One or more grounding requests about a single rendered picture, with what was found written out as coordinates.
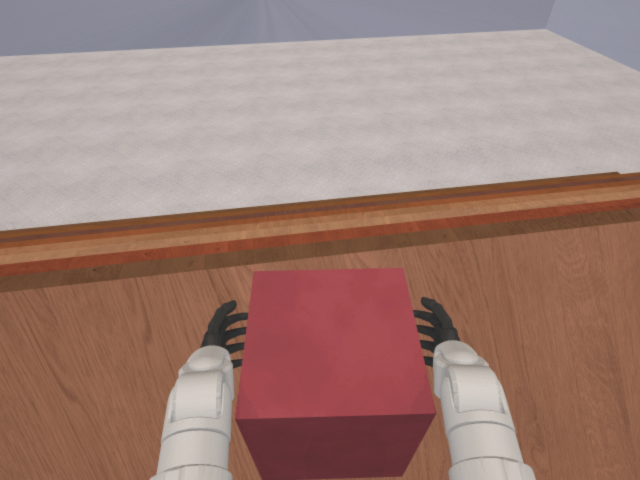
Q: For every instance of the robot left hand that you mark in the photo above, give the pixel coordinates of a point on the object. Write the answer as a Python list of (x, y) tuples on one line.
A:
[(216, 334)]

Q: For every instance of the robot right forearm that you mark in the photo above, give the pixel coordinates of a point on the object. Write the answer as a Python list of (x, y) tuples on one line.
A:
[(478, 424)]

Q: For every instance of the robot left forearm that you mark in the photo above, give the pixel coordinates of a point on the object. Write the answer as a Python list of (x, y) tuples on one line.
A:
[(197, 426)]

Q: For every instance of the robot right hand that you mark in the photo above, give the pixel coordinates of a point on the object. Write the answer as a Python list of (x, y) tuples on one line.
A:
[(442, 329)]

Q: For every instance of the carton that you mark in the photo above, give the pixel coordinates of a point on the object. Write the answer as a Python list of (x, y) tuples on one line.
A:
[(333, 380)]

